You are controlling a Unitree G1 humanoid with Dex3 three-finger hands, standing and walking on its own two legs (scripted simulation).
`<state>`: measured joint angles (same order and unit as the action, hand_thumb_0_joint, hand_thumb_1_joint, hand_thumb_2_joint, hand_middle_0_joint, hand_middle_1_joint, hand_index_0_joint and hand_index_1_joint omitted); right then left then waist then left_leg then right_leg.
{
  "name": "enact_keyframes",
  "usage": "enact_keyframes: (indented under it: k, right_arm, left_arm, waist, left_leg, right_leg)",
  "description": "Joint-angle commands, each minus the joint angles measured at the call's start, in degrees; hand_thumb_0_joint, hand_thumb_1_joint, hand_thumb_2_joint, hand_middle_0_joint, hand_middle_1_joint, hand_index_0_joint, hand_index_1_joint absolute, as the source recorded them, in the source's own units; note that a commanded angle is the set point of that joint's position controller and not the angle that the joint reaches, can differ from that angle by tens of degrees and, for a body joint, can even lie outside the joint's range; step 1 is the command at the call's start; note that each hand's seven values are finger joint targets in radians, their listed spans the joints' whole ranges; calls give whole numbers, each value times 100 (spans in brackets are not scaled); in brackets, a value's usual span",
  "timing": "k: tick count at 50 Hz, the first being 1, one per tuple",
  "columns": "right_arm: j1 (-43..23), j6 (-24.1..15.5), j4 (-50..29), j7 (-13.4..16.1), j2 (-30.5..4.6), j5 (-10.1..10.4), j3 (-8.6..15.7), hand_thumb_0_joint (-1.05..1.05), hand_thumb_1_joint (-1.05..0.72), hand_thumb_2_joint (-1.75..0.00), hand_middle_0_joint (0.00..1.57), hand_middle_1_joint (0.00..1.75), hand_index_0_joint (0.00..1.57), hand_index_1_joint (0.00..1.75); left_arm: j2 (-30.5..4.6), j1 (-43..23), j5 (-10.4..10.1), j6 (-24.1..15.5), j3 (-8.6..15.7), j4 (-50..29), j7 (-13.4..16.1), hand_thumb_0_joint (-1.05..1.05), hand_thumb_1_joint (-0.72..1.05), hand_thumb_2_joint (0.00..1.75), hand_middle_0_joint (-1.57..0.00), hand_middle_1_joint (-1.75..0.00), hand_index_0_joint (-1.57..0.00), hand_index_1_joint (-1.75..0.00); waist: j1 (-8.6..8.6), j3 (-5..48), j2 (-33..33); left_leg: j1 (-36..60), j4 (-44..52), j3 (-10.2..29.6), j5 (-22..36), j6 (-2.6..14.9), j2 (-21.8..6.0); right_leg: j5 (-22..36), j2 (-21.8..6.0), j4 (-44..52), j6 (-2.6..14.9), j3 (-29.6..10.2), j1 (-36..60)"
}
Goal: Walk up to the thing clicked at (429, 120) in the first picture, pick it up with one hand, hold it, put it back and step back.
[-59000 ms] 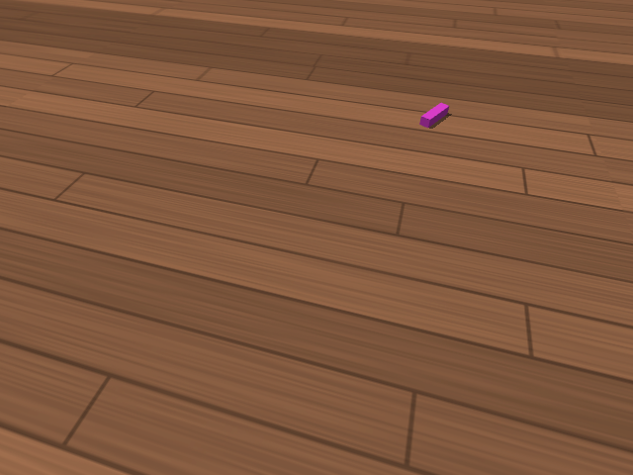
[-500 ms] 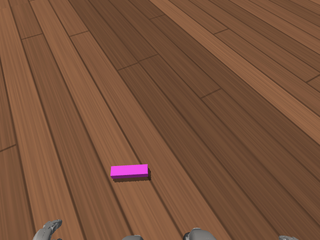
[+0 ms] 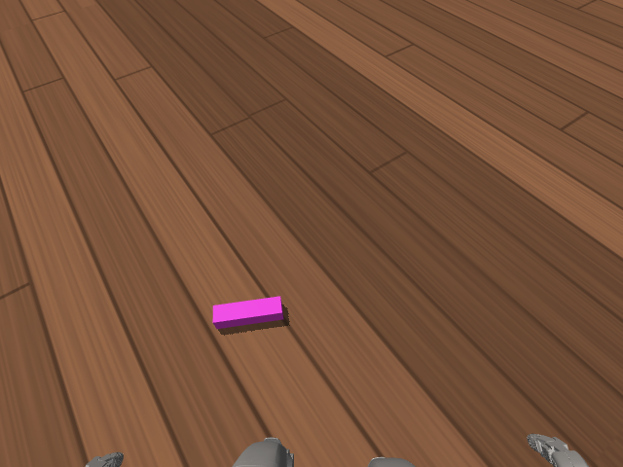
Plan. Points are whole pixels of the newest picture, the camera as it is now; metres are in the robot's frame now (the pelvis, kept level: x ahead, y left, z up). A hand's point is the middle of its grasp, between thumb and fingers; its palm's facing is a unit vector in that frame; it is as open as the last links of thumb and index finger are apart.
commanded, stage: step back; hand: left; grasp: from above
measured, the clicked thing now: (248, 312) +0.63 +0.24 -0.73
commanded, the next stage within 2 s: none
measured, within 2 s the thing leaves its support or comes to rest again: neither
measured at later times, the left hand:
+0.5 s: hand out of the picture -0.05 +0.29 -0.15, palm faces +0.01 -0.93 -0.37, open 7.3 cm
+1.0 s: hand out of the picture -0.21 +0.24 -0.13, palm faces +0.03 -0.90 -0.43, open 7.4 cm
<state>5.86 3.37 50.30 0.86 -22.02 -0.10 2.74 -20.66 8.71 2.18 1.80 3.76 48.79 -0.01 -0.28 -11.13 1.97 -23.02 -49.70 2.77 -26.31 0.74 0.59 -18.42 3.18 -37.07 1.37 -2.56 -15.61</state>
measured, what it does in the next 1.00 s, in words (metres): walks backwards: left foot, then right foot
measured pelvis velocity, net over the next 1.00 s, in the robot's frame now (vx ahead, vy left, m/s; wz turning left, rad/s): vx -0.32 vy -0.03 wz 0.06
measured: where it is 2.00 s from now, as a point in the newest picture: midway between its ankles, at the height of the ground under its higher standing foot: outside the picture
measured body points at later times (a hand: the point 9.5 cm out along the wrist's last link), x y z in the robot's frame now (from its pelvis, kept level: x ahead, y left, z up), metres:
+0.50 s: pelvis -0.14 +0.02 +0.01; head -0.09 +0.05 +0.46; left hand -0.05 +0.34 -0.12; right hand -0.04 -0.30 -0.08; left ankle -0.10 +0.12 -0.72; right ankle -0.18 -0.15 -0.63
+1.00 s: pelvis -0.32 -0.03 +0.00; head -0.26 -0.04 +0.45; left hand -0.21 +0.29 -0.10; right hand -0.24 -0.35 -0.12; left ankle -0.35 +0.09 -0.70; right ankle -0.25 -0.15 -0.72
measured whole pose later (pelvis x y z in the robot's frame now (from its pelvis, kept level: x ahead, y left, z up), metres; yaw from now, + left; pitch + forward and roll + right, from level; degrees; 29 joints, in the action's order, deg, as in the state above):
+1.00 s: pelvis -0.32 -0.03 +0.00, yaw +3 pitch -1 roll +1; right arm 13.8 2.5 51.0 1.4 -23.0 -1.2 2.5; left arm -21.4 8.1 2.6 3.0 3.8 44.1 0.7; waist 0.4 -8.9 0.0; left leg -18.1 -46.9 2.6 -27.6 -0.8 3.3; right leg -15.0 -2.9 -37.9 0.6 2.1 -21.4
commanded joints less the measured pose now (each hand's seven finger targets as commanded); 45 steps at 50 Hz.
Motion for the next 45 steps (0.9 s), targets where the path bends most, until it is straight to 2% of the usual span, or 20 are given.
enact_keyframes:
  k: [1, 4, 9, 12, 13, 14, 15, 17, 19, 24, 28, 31, 33, 34, 35, 36, 37, 39, 40, 45]
  right_arm:
    - [432, -111, -308, 111, -1139, 75, 297, 0, -90, -90, 20, 30, 20, 30]
    - [571, -179, -283, 124, -1133, 45, 227, 0, -90, -90, 20, 30, 20, 30]
    - [605, -228, -394, 103, -1047, -53, 241, 0, -90, -90, 20, 30, 20, 30]
    - [1029, -289, -212, 51, -1030, -144, 327, 0, -90, -90, 20, 30, 20, 30]
    - [929, -317, -275, 34, -1305, -235, 414, 0, -90, -90, 20, 30, 20, 30]
    - [607, -300, -402, -21, -2026, -235, 545, 0, -90, -90, 20, 30, 20, 30]
    - [470, -321, -490, -28, -2184, -216, 597, 0, -90, -90, 20, 30, 20, 30]
    - [13, -380, -492, 48, -1629, -241, 412, 0, -90, -90, 20, 30, 20, 30]
    - [-154, -398, -591, 79, -1452, -213, 386, 0, -90, -90, 20, 30, 20, 30]
    - [500, -388, -585, 122, -1292, -133, 434, 0, -90, -90, 20, 30, 20, 30]
    - [480, -331, -686, 112, -1496, -177, 489, 0, -90, -90, 20, 30, 20, 30]
    - [280, -251, -775, 67, -1617, -198, 503, 0, -90, -90, 20, 30, 20, 30]
    - [-55, -169, -847, 48, -1703, -147, 502, 0, -90, -90, 20, 30, 20, 30]
    - [-13, -137, -834, 36, -1559, -131, 448, 0, -90, -90, 20, 30, 20, 30]
    - [33, -126, -879, 34, -1240, -107, 378, 0, -90, -90, 20, 30, 20, 30]
    - [-279, -142, -972, 125, -1041, -50, 365, 0, -90, -90, 20, 30, 20, 30]
    - [-197, -119, -880, 184, -1296, -92, 459, 0, -90, -90, 20, 30, 20, 30]
    - [393, -149, -560, 147, -1283, -17, 397, 0, -90, -90, 20, 30, 20, 30]
    - [558, -169, -492, 134, -1194, 4, 363, 0, -90, -90, 20, 30, 20, 30]
    - [530, -275, -539, 149, -1034, -68, 232, 0, -90, -90, 20, 30, 20, 30]
  left_arm:
    - [-1441, -406, -97, -167, 425, -773, 145, 0, 90, 90, -20, -30, -20, -30]
    - [-1307, -245, -26, -120, 412, -865, 168, 0, 90, 90, -20, -30, -20, -30]
    - [-1398, -16, -13, -26, 411, -947, 183, 0, 90, 90, -20, -30, -20, -30]
    - [-1439, -109, -98, 74, 357, -1024, 112, 0, 90, 90, -20, -30, -20, -30]
    - [-1245, 67, -106, 104, 292, -1027, 94, 0, 90, 90, -20, -30, -20, -30]
    - [-1123, -234, -124, 60, 291, -1139, 117, 0, 90, 90, -20, -30, -20, -30]
    - [-1355, -664, -26, 51, 430, -1112, 205, 0, 90, 90, -20, -30, -20, -30]
    - [-1245, -260, -122, 95, 437, -836, 193, 0, 90, 90, -20, -30, -20, -30]
    - [-1287, 309, -142, 104, 463, -660, 164, 0, 90, 90, -20, -30, -20, -30]
    - [-1182, 228, -57, 71, 451, -736, 125, 0, 90, 90, -20, -30, -20, -30]
    - [-1138, 266, -78, 72, 393, -705, 74, 0, 90, 90, -20, -30, -20, -30]
    - [-1138, 612, -79, 56, 390, -464, 4, 0, 90, 90, -20, -30, -20, -30]
    - [-1137, 1314, -70, 57, 424, -120, -23, 0, 90, 90, -20, -30, -20, -30]
    - [-1231, 1426, -18, 41, 472, -42, -22, 0, 90, 90, -20, -30, -20, -30]
    - [-1529, 1279, 73, 22, 564, -146, -32, 0, 90, 90, -20, -30, -20, -30]
    - [-2231, 729, 81, 49, 700, -411, -41, 0, 90, 90, -20, -30, -20, -30]
    - [-2383, 214, 102, 21, 695, -673, -16, 0, 90, 90, -20, -30, -20, -30]
    - [-1696, -555, 27, -46, 473, -855, 65, 0, 90, 90, -20, -30, -20, -30]
    - [-1524, -716, 51, -35, 479, -843, 86, 0, 90, 90, -20, -30, -20, -30]
    - [-1393, 29, 73, -3, 468, -816, 163, 0, 90, 90, -20, -30, -20, -30]
  waist:
    - [-48, 994, -770]
    - [117, 1180, -968]
    - [224, 1449, -1358]
    - [-51, 1527, -1049]
    - [0, 1514, -342]
    - [-114, 1227, 1273]
    - [-370, 983, 1145]
    - [87, 915, 279]
    - [332, 967, 506]
    - [-89, 1324, 600]
    - [-178, 1460, 902]
    - [-77, 1542, 1102]
    - [296, 1631, 1065]
    - [332, 1648, 815]
    - [323, 1264, -189]
    - [509, 908, -1940]
    - [417, 466, -1857]
    - [-116, 439, -816]
    - [-190, 511, -903]
    - [333, 1057, -1308]
  left_leg:
    - [-152, -2037, 758, -503, -71, 558]
    - [-284, -1628, 464, -363, -210, 600]
    - [143, 699, -6, -303, -172, 152]
    - [1229, 2605, -266, 1342, -2, 135]
    - [1624, 2881, 815, 1235, 238, -573]
    - [1279, 3343, 2586, 1694, 1002, -2010]
    - [297, 3467, 3059, 1963, 1636, -2527]
    - [501, 2955, 1802, 3092, 1251, -1831]
    - [802, 2715, 1207, 3288, 1079, -1497]
    - [2241, 2313, 1083, 3950, 1316, -1574]
    - [2005, 2309, 1028, 3528, 1334, -1636]
    - [1373, 2436, 964, 2370, 1081, -1482]
    - [666, 2346, 894, 1771, 879, -1483]
    - [255, 2095, 828, 1229, 615, -1261]
    - [-717, 1292, 598, 218, 246, -551]
    - [-817, -358, 13, -707, -93, 532]
    - [-459, -1459, 607, -846, -194, 301]
    - [-433, -1965, 762, -63, -131, 576]
    - [-354, -1962, 621, 73, -137, 644]
    - [-741, -580, 197, -400, -273, 407]
  right_leg:
    - [2785, -1699, 1407, 1206, -1565, -88]
    - [2950, -1384, 1113, 1104, -1098, 485]
    - [2829, -1552, 833, 1056, -1166, 1059]
    - [1880, -1282, 409, 592, -1009, 362]
    - [911, -894, -6, 291, -851, -474]
    - [-1051, 259, -1053, -16, -87, -1402]
    - [-1906, 239, -2377, -106, -694, -1020]
    - [-1340, 397, -3474, -13, -1099, -1180]
    - [-915, 397, -3755, -55, -1031, -1328]
    - [-1048, 209, -2956, -419, -851, -1652]
    - [-1212, -46, -1639, -387, -410, -954]
    - [-891, -149, -390, -218, 64, -157]
    - [-89, -204, 726, -32, 311, 714]
    - [-46, -252, 1014, 76, 176, 1031]
    - [-807, -969, 1548, 329, -1199, 911]
    - [-1373, -2279, 2383, 1143, -2767, -528]
    - [-1475, -2847, 2654, 1576, -3285, -1642]
    - [230, -1881, 1828, 1049, -1508, -1322]
    - [580, -1601, 1618, 850, -994, -1162]
    - [2216, -1723, 987, 1031, -895, 895]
